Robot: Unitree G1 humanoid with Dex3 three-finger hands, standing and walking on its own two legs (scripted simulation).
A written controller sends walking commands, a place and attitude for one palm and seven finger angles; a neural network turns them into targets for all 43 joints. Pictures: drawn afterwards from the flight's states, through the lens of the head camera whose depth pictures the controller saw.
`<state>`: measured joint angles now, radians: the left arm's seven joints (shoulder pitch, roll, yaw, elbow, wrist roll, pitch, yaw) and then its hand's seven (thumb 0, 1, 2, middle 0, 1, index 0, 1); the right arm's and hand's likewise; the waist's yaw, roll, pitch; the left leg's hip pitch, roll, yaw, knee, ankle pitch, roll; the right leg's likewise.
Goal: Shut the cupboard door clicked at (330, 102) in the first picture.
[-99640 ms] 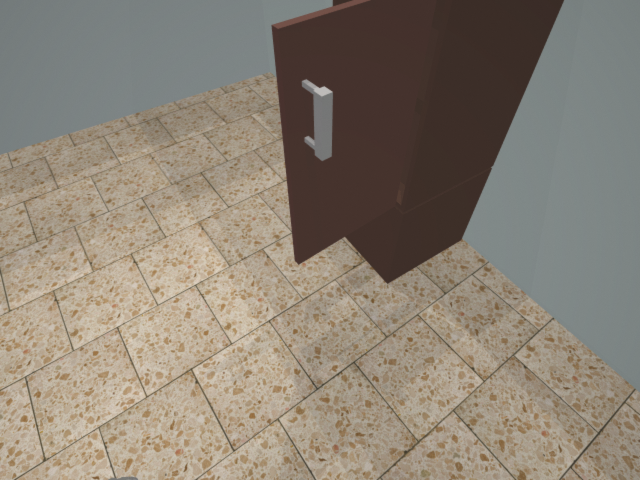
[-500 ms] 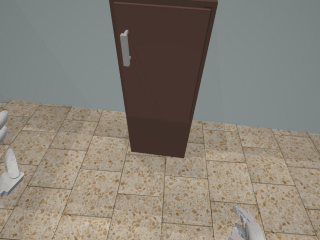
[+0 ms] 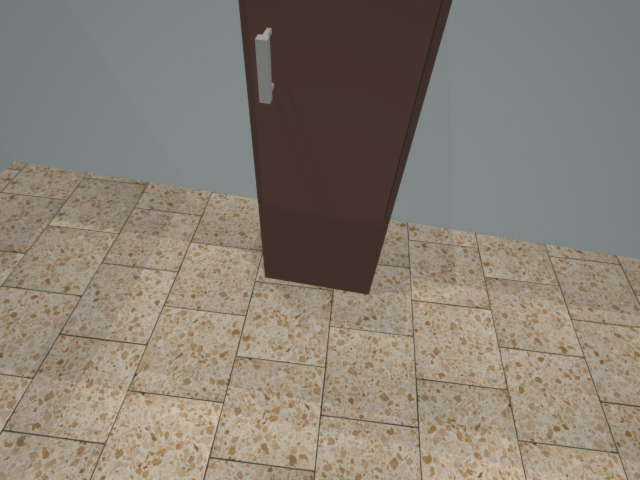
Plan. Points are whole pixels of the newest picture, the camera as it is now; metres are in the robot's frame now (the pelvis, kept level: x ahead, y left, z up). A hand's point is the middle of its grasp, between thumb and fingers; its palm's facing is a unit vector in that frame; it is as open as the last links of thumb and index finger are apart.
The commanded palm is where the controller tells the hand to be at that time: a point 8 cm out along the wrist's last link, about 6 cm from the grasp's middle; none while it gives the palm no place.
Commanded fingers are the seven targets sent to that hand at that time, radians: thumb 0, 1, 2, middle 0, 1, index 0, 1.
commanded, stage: let the arm hang, fingers relaxed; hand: left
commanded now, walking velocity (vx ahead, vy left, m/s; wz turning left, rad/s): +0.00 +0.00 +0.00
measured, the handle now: (266, 66) +0.84 +0.16 +0.09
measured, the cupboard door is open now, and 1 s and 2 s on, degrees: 0 0 0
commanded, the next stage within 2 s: look to check the result in 0.62 s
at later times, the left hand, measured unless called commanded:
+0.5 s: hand out of the picture +0.04 +0.19 -0.17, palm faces -0.01 -0.98 -0.21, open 7.4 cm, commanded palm none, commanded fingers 0.00 0.90 0.90 -0.20 -0.30 -0.20 -0.30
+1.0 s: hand out of the picture +0.03 +0.19 -0.16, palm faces +0.00 -0.97 -0.24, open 7.4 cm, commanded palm none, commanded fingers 0.00 0.90 0.90 -0.20 -0.30 -0.20 -0.30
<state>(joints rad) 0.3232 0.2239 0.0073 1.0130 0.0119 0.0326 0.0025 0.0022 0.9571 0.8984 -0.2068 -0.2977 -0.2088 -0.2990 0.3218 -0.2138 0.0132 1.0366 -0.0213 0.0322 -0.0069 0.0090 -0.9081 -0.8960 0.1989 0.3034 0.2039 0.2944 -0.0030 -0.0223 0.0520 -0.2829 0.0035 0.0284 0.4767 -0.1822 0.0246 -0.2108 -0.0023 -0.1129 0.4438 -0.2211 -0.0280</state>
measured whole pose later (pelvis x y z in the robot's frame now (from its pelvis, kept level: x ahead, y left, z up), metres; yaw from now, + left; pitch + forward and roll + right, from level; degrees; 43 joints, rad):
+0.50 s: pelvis +0.01 +0.00 +0.01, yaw -2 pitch -2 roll +0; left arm 0.25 0.18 0.01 1.12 0.01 0.00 0.01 0.01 0.90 0.90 -0.20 -0.30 -0.20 -0.30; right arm 0.25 -0.18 0.00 1.11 -0.02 0.00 -0.02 0.00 -0.91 -0.90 0.20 0.30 0.20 0.29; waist 0.00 0.01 0.01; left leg -0.20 -0.01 0.06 0.38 -0.15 0.03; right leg -0.16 -0.02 -0.08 0.40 -0.21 -0.02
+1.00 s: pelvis +0.03 -0.01 +0.01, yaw -1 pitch -2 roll +0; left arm 0.26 0.20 0.01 1.15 0.01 -0.01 0.02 0.01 0.90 0.90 -0.20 -0.30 -0.20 -0.30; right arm 0.23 -0.20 0.00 1.14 -0.01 0.00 -0.02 0.00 -0.91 -0.90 0.20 0.30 0.20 0.29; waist 0.00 0.02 0.04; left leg -0.16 0.00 0.05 0.35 -0.17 0.02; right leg -0.11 0.00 -0.09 0.35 -0.22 -0.03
